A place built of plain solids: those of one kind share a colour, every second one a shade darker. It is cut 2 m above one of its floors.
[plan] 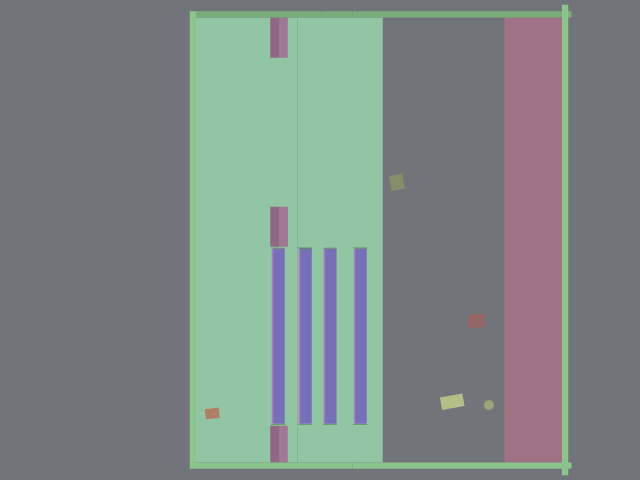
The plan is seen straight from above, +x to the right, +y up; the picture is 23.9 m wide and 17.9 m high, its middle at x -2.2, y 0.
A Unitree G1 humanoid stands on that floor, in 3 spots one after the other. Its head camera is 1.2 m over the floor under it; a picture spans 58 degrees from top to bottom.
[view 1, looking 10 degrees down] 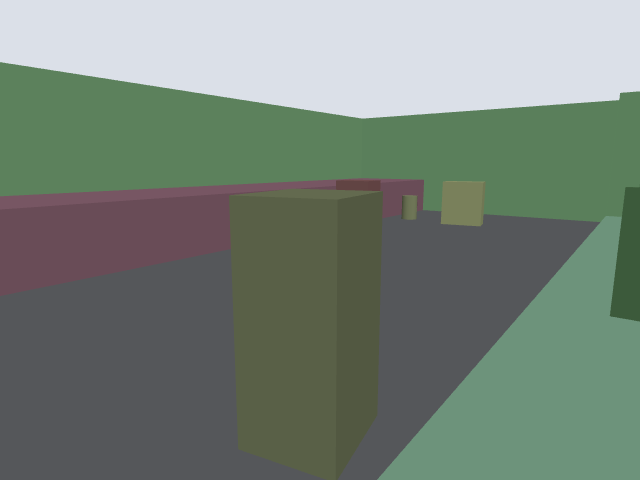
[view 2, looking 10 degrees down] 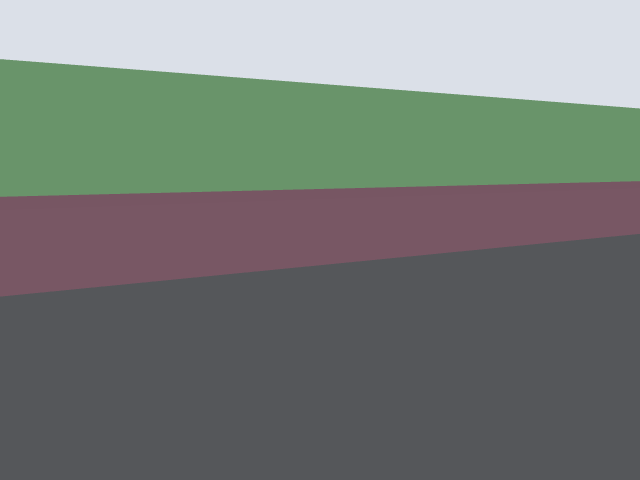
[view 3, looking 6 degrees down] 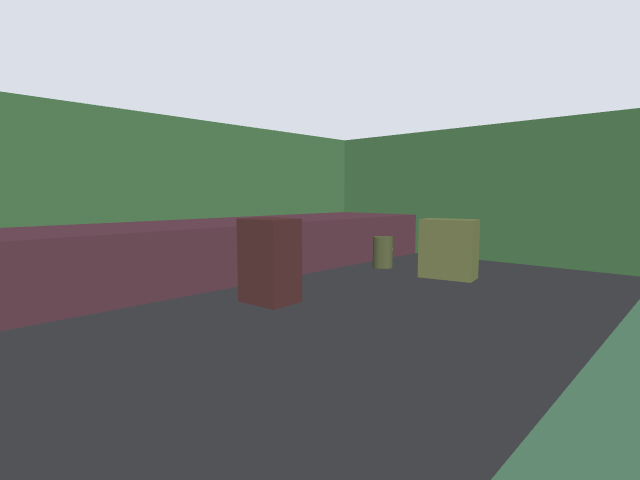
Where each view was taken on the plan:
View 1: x -0.58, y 3.74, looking -53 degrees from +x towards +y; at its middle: chairstack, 1.71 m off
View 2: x -0.58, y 6.05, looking -23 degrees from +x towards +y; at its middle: stage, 5.80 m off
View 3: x -0.50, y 0.50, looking -47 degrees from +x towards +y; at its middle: stage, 7.63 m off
